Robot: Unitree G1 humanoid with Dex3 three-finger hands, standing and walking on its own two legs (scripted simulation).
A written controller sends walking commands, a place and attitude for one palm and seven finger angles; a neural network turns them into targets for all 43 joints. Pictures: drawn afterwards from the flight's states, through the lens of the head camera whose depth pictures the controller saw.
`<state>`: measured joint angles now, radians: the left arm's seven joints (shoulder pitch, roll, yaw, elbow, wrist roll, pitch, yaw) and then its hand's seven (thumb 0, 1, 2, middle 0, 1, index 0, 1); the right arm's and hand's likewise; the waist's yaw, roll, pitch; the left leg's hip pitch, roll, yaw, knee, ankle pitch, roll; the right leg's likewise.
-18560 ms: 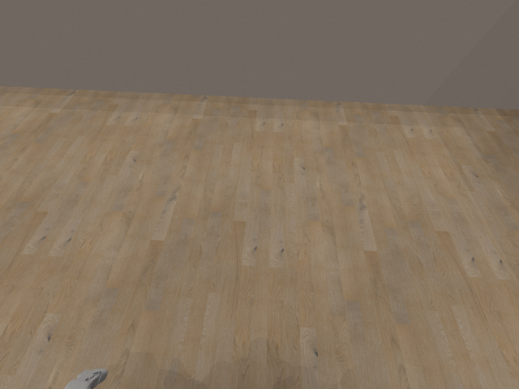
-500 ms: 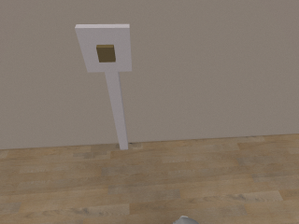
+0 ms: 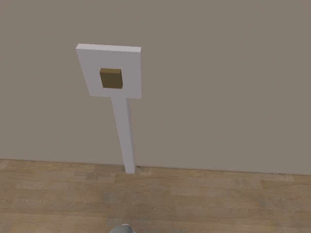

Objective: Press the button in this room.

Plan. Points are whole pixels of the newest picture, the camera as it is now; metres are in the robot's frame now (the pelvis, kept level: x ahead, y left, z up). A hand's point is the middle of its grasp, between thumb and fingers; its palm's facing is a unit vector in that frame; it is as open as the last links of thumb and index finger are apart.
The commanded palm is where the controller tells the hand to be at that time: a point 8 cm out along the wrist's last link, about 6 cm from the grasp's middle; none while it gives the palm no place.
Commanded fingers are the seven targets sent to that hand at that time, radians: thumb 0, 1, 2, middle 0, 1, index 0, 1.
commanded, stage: come to a stop and stand still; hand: left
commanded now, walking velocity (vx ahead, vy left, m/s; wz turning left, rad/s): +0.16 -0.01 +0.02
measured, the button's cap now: (112, 78) +0.55 +0.20 +0.08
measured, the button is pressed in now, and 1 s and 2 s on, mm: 0 0 0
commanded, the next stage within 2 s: none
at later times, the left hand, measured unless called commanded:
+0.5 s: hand out of the picture +0.09 +0.21 -0.18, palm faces +0.03 -0.97 -0.24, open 7.4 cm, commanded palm none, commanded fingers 0.00 0.90 0.90 -0.20 -0.30 -0.20 -0.30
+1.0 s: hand out of the picture +0.06 +0.11 -0.17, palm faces -0.01 -0.96 -0.26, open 7.3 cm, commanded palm none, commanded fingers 0.00 0.90 0.90 -0.20 -0.30 -0.20 -0.30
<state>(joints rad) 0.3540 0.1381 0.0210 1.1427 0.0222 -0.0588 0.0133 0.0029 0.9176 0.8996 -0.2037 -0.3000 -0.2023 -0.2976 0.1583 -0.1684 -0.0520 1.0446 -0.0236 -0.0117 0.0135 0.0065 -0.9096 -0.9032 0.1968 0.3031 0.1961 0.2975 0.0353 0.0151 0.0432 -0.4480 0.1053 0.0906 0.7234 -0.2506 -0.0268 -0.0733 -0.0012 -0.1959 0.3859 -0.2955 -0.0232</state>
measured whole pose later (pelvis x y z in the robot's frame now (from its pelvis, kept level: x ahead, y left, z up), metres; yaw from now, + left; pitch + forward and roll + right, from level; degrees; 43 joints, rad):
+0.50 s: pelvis +0.03 +0.00 +0.00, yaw -2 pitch -1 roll -1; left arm 0.18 0.24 0.08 1.01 0.02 0.07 0.03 0.00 0.91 0.90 -0.20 -0.30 -0.20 -0.30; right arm 0.16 -0.17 -0.07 1.04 -0.03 0.01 -0.03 -0.01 -0.92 -0.90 0.20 0.30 0.20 0.30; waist 0.00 -0.03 0.07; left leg -0.28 0.09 0.15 0.47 -0.17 0.03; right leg -0.42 -0.06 -0.02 1.00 -0.40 0.06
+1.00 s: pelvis +0.02 -0.07 -0.01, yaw -1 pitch -1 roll +1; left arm 0.27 0.15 0.02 1.01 0.01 0.02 0.02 0.00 0.92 0.90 -0.21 -0.30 -0.20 -0.30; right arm 0.38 -0.17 -0.02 1.03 -0.03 0.02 -0.01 0.01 -0.91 -0.90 0.20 0.30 0.20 0.30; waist -0.04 0.06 0.01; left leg -0.31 0.03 0.00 0.60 -0.26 -0.03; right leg -0.32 -0.01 -0.01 0.67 -0.34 -0.02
